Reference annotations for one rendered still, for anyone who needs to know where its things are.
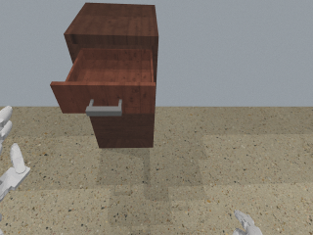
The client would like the drawer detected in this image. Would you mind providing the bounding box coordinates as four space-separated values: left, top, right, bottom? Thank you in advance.
50 48 156 114

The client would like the cabinet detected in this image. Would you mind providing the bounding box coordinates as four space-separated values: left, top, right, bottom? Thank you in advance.
64 2 159 149

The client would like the robot right hand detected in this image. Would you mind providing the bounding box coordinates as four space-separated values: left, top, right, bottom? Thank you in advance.
233 210 263 235

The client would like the handle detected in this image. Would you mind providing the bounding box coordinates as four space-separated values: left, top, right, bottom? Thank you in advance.
85 99 122 117

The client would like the robot left hand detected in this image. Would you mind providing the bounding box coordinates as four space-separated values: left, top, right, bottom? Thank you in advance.
0 106 30 202

